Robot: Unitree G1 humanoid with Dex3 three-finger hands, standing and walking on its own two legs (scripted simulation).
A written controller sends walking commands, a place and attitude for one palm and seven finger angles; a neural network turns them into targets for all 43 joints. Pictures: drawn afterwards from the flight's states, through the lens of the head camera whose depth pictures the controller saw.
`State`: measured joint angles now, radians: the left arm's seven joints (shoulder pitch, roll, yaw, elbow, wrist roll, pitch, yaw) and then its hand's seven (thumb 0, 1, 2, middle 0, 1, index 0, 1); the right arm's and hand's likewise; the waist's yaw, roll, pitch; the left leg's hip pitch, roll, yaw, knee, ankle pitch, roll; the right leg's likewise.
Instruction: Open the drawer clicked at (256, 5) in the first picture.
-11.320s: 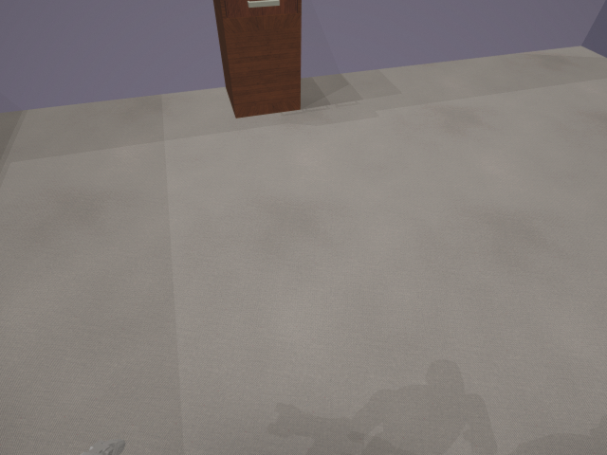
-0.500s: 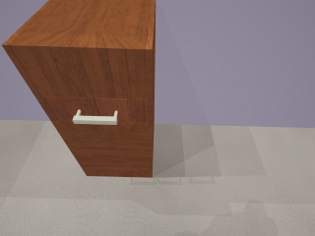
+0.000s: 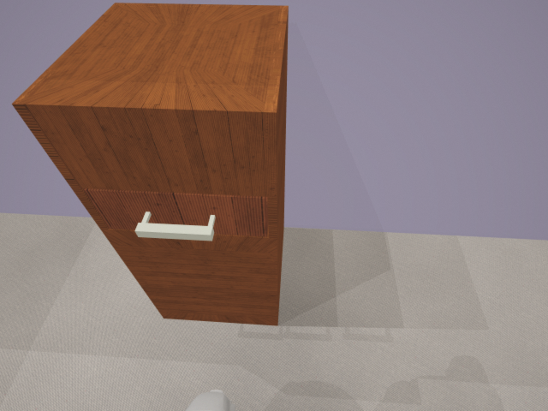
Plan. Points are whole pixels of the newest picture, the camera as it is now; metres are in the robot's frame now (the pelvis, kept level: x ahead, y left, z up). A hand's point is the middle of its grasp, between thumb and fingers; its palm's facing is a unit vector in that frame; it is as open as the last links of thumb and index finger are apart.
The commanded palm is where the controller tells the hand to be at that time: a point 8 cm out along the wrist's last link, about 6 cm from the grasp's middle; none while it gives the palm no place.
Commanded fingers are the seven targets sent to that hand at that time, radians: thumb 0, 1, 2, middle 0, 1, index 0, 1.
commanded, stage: come to a stop and stand still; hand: left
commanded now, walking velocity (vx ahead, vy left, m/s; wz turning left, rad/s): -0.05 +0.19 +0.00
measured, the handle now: (177, 224) +0.49 +0.26 -0.11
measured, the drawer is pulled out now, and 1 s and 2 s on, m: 0.00 0.00 0.00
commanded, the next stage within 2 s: look again from close up in 1.68 s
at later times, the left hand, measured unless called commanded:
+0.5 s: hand out of the picture +0.01 +0.22 -0.18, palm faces +0.00 -0.98 -0.21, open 7.3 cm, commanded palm none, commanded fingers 0.00 0.90 0.90 -0.20 -0.30 -0.20 -0.30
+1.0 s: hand out of the picture -0.04 +0.12 -0.18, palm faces +0.07 -0.99 -0.13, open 7.4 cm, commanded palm none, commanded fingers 0.00 0.90 0.90 -0.20 -0.30 -0.20 -0.30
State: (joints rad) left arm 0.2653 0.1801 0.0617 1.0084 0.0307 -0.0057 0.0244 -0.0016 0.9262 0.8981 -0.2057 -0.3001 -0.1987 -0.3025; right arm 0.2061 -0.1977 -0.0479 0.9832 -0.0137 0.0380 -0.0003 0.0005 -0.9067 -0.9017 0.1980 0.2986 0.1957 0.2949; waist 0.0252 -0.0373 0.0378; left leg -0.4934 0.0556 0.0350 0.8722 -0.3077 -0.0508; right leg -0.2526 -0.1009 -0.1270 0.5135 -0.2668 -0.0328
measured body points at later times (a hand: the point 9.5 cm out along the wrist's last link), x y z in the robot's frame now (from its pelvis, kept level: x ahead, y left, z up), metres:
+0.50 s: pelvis +0.00 +0.05 -0.01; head +0.01 +0.04 +0.44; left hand +0.01 +0.27 -0.16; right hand +0.05 -0.18 -0.16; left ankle +0.05 +0.17 -0.74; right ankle -0.06 -0.04 -0.73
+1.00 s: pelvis +0.00 -0.01 -0.01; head +0.01 -0.02 +0.44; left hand -0.04 +0.17 -0.17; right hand -0.05 -0.20 -0.17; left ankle +0.05 +0.17 -0.74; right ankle -0.06 -0.05 -0.74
